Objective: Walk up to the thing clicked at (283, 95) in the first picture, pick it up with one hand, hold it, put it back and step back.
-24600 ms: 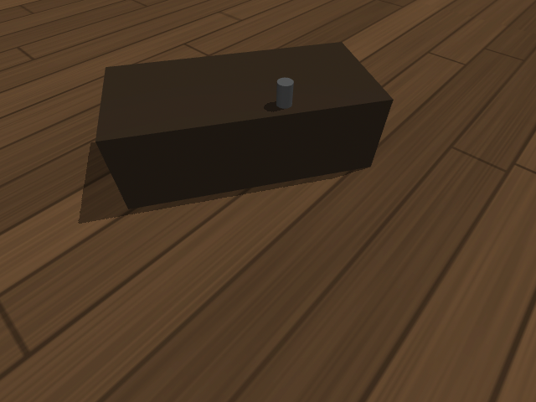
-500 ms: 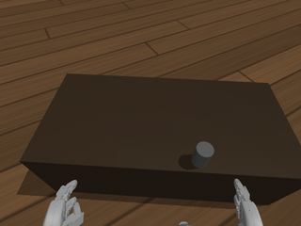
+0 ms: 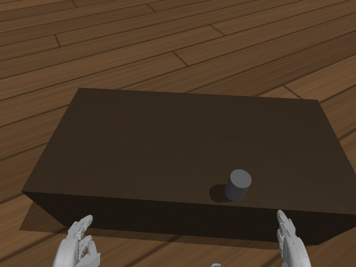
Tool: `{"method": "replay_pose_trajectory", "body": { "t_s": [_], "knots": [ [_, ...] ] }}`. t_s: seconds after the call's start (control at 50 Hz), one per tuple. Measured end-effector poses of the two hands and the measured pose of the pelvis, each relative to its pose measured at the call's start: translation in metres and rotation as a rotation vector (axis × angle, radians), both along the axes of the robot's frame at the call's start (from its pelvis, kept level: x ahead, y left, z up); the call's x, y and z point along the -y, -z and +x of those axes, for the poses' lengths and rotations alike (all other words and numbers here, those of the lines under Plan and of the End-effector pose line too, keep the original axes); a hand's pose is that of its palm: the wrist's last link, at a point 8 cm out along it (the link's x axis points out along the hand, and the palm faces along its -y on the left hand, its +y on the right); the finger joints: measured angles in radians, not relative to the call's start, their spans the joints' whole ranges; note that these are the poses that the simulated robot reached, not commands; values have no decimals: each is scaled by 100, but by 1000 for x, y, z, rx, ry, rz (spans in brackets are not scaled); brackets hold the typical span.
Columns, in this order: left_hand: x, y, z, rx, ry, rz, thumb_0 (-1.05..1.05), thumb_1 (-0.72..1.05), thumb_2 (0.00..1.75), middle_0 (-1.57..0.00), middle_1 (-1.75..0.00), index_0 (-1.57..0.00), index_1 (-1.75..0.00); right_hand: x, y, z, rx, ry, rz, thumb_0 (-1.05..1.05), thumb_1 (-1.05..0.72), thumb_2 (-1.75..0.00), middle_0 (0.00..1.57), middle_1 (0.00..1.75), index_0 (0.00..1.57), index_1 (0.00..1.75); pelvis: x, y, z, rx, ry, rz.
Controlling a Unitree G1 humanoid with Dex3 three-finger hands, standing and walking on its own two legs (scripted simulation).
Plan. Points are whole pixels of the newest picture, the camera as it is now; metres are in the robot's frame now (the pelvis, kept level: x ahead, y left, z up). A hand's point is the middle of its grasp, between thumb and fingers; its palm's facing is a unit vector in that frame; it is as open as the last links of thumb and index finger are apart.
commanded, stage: home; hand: right
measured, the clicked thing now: (237, 185) +0.43 -0.21 -0.25
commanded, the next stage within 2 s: stand in 0.90 s
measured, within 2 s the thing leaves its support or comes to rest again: neither
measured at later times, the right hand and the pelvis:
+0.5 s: hand (262, 258) +0.17 -0.17 -0.06, palm faces +0.14 +0.96 -0.25, open 17.4 cm; pelvis +0.00 +0.01 +0.00, yaw +0 degrees
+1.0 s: hand (262, 264) +0.16 -0.17 -0.06, palm faces +0.15 +0.95 -0.28, open 17.4 cm; pelvis -0.01 +0.01 +0.00, yaw -1 degrees
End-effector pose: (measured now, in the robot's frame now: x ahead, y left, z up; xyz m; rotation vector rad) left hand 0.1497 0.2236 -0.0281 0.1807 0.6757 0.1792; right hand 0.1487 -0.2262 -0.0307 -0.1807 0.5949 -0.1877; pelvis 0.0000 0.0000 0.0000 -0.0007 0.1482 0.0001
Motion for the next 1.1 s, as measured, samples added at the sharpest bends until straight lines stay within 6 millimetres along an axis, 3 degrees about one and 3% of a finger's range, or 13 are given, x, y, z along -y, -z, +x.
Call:
{"method": "replay_pose_trajectory", "body": {
  "t_s": [0.38, 0.56, 0.7, 1.02, 1.1],
  "knots": [
    [-8, 0, -2, 6, 4, 3, 1, 90, 90, -20, -31, -20, -30, -7, 1, -4, -7, 6, -5, -2, 54, -6, 5, 5, 5, 6, -7, 1, -3, -5, 2, -6],
    [-20, 37, -7, -109, -33, 26, 1, 90, 90, -20, -31, -20, -30, -8, 0, -6, -9, 22, -28, -2, 52, -6, 5, 6, 6, 6, -9, 5, -2, -5, 4, 7],
    [-21, 50, -12, -137, -58, 20, 1, 90, 90, -20, -31, -20, -30, -8, -1, -9, -34, 30, -47, -2, 51, -7, 5, 6, 6, 6, -10, 5, -4, 0, 5, 11],
    [-24, 44, -6, -60, -48, 47, 1, 90, 90, -20, -31, -20, -30, -8, -1, -16, -81, 55, -52, -1, 52, -6, 5, 6, 6, 6, -11, 2, -10, 17, 13, 15],
    [-31, 54, -8, -161, 92, 107, 1, 90, 90, -20, -31, -20, -30, 7, 19, -20, -174, -81, -139, -1, 48, -10, 9, 10, 9, 10, -11, -2, -13, 81, 18, 3]
  ]
}}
